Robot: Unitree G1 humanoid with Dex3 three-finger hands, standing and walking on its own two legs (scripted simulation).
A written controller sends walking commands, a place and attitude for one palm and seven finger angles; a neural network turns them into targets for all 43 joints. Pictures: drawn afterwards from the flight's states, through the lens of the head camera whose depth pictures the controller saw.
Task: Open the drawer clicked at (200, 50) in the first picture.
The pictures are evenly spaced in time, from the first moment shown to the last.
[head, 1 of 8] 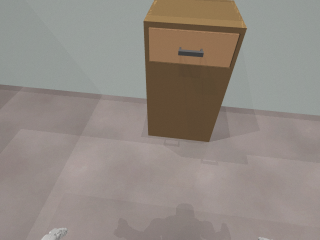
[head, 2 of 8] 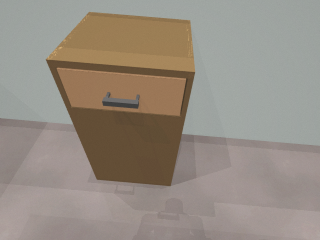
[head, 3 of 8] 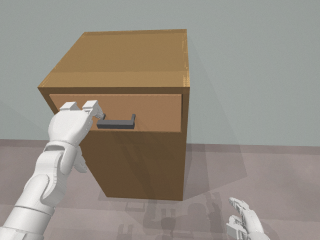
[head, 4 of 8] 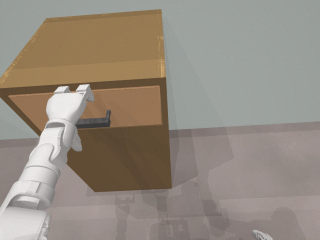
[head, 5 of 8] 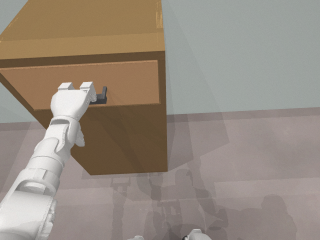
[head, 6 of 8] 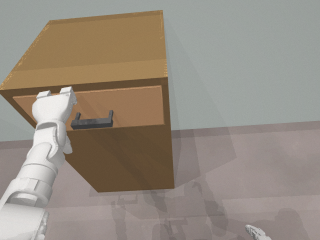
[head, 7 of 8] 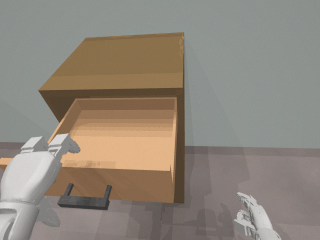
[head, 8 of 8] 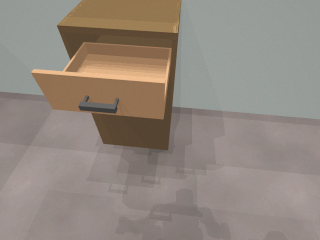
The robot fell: no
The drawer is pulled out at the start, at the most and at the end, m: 0.00 0.29 0.27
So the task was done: yes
